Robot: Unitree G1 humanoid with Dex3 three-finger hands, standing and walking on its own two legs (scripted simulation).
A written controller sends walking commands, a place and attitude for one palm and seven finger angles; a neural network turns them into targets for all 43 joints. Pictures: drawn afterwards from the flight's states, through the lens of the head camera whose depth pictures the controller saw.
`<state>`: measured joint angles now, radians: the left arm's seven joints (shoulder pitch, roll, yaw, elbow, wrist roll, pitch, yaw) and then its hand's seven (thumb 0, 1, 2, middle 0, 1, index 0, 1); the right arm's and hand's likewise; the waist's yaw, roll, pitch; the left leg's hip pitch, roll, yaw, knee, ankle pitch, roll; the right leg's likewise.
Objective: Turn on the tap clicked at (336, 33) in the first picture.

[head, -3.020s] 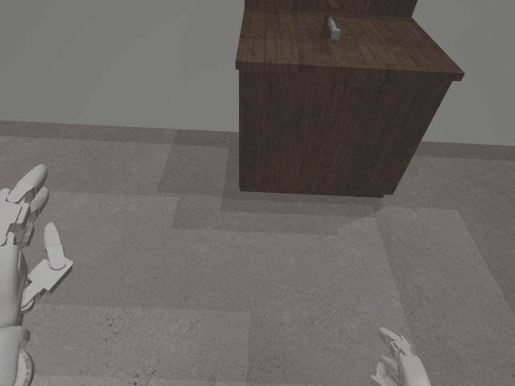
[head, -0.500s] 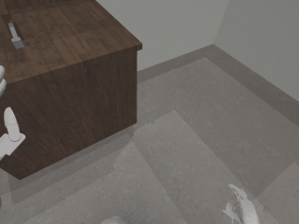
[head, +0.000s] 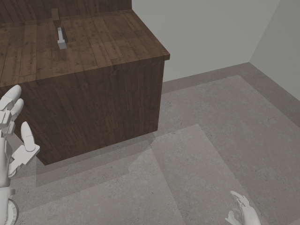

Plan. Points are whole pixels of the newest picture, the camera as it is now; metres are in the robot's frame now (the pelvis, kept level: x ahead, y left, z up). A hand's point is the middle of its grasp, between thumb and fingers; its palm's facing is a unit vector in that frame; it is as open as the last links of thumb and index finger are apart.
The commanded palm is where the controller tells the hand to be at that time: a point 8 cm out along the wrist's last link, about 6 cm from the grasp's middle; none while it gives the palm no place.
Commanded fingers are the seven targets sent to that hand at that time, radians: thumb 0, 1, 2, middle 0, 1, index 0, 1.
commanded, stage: take the last steps up to it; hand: left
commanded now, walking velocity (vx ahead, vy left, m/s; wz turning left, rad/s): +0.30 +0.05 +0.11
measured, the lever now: (62, 44) +0.77 +0.42 +0.07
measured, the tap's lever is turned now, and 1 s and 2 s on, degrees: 0 0 0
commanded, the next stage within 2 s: come to a stop and stand still in 1.84 s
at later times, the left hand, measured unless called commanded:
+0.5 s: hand (27, 152) +0.21 +0.24 +0.18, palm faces +0.47 -0.81 -0.36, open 7.4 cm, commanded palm +0.15 +0.28 +0.18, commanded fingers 0.00 0.90 0.90 -0.20 -0.30 -0.20 -0.30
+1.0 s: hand (44, 110) +0.31 +0.25 +0.18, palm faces +0.43 -0.76 -0.48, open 7.4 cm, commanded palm +0.25 +0.29 +0.18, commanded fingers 0.00 0.90 0.90 -0.20 -0.30 -0.20 -0.30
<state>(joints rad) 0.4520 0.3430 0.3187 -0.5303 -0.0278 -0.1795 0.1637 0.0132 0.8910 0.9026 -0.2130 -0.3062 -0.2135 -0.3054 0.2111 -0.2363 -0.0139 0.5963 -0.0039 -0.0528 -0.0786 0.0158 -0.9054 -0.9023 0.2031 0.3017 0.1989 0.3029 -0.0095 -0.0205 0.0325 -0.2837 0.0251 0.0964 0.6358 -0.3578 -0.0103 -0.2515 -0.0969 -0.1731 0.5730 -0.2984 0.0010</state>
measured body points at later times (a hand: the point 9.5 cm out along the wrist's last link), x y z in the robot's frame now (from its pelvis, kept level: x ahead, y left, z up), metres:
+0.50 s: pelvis +0.01 -0.01 +0.00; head +0.00 -0.02 +0.45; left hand +0.18 +0.28 +0.20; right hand +0.17 -0.23 -0.10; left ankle +0.01 +0.11 -0.67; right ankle +0.02 -0.12 -0.73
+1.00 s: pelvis +0.10 +0.00 -0.01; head +0.12 -0.01 +0.44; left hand +0.28 +0.29 +0.20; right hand +0.26 -0.19 -0.11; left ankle +0.07 +0.13 -0.73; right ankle +0.16 -0.10 -0.74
